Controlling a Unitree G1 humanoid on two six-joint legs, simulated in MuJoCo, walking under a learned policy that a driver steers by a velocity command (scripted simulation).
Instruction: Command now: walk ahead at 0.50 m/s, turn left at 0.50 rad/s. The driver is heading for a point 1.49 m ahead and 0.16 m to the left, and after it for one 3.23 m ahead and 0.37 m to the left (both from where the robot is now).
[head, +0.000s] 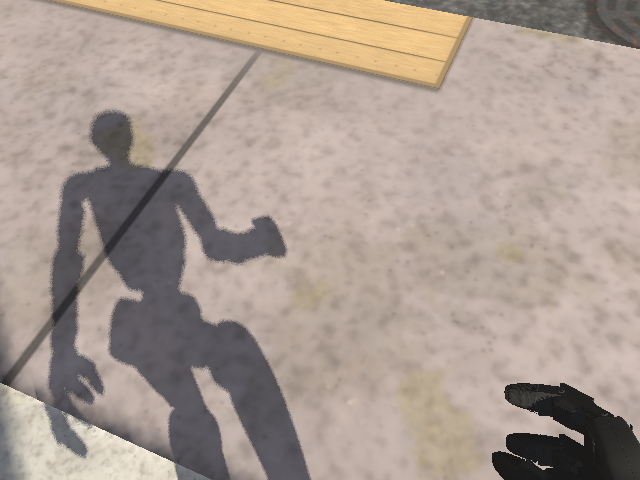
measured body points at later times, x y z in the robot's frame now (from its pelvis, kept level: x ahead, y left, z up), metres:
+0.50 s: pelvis +0.31 +0.03 +0.01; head +0.30 +0.06 +0.46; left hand +0.24 +0.30 -0.14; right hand +0.58 -0.18 -0.02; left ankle +0.37 +0.10 -0.70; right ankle +0.22 -0.16 -0.65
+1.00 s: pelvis +0.68 +0.07 -0.03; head +0.71 +0.08 +0.42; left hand +0.77 +0.34 -0.14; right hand +0.77 -0.17 -0.16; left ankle +0.50 +0.17 -0.64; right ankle +0.78 +0.02 -0.75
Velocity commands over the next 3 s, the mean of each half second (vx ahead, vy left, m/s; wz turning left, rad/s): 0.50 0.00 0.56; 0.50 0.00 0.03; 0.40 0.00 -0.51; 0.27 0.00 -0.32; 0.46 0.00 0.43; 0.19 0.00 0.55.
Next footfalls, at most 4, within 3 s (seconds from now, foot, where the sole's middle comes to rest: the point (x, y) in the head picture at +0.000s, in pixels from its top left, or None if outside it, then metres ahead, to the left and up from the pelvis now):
0.18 right None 0.23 -0.15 -0.73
0.50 left None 0.40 0.11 -0.75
0.86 right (369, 311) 0.82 0.03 -0.79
1.34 left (279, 246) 0.99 0.27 -0.79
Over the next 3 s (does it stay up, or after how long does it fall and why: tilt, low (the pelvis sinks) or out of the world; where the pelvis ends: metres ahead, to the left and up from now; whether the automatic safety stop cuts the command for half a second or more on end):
stays up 1.44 0.08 -0.02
